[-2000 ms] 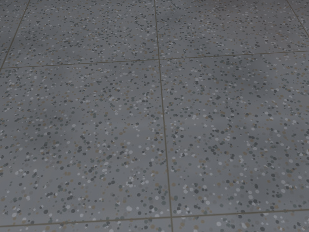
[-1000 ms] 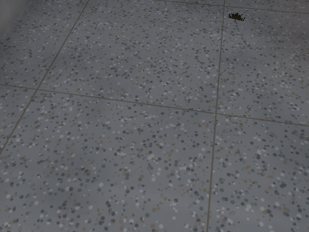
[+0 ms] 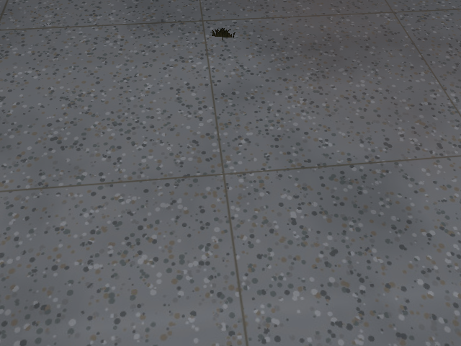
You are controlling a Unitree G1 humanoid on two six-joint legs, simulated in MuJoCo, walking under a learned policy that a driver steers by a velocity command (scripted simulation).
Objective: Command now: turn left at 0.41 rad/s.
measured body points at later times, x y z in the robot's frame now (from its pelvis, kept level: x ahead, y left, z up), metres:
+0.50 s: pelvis -0.01 +0.03 +0.01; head +0.02 +0.06 +0.46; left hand +0.07 +0.35 -0.11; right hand +0.22 -0.21 -0.07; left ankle -0.03 +0.12 -0.74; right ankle +0.06 -0.12 -0.70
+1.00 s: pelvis +0.02 +0.01 +0.00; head +0.04 +0.02 +0.45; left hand +0.15 +0.31 -0.10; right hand +0.15 -0.27 -0.10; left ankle -0.03 +0.12 -0.74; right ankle +0.04 -0.11 -0.70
